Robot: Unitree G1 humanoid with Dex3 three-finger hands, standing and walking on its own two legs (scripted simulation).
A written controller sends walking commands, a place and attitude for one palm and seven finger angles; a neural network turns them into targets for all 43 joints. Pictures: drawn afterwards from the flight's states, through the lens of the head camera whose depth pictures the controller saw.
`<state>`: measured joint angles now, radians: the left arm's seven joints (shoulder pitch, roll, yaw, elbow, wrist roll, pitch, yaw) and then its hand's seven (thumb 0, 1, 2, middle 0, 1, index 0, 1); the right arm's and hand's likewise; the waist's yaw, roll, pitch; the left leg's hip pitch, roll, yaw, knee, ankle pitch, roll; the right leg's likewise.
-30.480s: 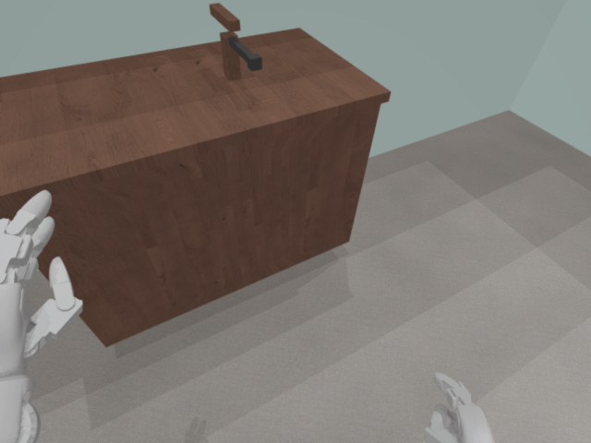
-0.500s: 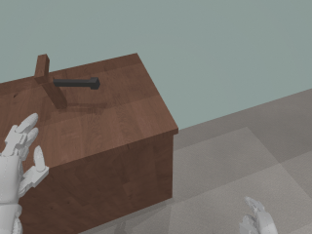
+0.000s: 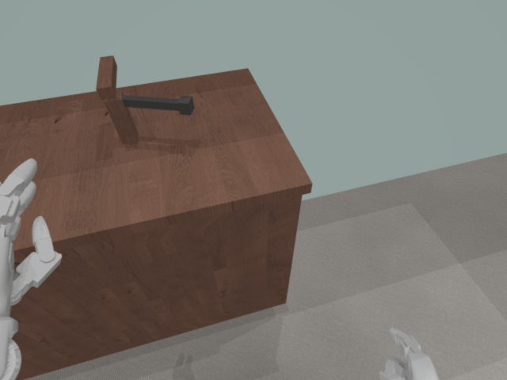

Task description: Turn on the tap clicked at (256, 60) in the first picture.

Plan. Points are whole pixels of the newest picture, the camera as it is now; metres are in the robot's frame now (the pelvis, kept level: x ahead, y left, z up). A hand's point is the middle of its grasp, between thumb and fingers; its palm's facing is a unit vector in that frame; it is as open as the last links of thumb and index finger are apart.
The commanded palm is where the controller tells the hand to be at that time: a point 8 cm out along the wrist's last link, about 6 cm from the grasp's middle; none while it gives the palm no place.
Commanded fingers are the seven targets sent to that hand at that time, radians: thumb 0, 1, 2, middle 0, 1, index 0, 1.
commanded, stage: step back with the hand held close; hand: left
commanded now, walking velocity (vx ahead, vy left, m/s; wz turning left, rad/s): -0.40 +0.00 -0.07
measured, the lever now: (186, 105) +0.61 +0.18 +0.12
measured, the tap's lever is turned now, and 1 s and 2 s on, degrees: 66 66 66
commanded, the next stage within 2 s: stop stepping back and stand still in 0.54 s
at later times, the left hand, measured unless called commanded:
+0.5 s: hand (17, 304) +0.16 +0.25 +0.17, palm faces +0.37 -0.87 -0.33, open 7.4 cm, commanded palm +0.11 +0.28 +0.19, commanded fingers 0.00 0.90 0.90 -0.20 -0.30 -0.20 -0.30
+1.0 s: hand out of the picture +0.05 +0.23 +0.16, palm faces +0.26 -0.91 -0.33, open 7.4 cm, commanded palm +0.01 +0.28 +0.19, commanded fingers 0.00 0.90 0.90 -0.20 -0.30 -0.20 -0.30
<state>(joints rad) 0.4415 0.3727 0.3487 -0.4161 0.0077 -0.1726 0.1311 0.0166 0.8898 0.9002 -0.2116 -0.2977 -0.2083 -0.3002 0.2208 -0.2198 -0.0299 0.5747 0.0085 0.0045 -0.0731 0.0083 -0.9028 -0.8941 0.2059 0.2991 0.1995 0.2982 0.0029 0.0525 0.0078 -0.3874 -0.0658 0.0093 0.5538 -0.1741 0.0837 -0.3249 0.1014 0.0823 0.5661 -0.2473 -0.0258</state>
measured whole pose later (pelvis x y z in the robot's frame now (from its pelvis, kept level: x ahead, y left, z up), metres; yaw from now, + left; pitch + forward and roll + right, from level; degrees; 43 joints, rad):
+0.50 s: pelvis -0.07 +0.02 +0.02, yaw -4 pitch +5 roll -3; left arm 0.40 0.34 0.31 -0.49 -0.03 -0.14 0.14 0.02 0.90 0.90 -0.20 -0.30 -0.20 -0.30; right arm 0.12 -0.14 0.00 0.65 -0.03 -0.07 -0.05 0.01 -0.90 -0.89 0.21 0.30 0.20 0.30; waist 0.07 0.00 -0.04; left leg -0.41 0.03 0.05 0.28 0.04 0.06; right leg -0.17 0.07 0.06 0.67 -0.45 0.00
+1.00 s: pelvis -0.18 +0.02 +0.00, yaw -5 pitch -1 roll -3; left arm 0.50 0.35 0.29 -0.45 -0.05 -0.11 0.14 0.02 0.89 0.90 -0.21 -0.30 -0.21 -0.30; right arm 0.26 -0.25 -0.05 0.64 0.00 -0.04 -0.08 0.01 -0.91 -0.89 0.20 0.30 0.20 0.30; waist -0.04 0.02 -0.07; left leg -0.41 -0.03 -0.02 0.52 -0.17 0.04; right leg -0.11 0.07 0.02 0.46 -0.35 -0.03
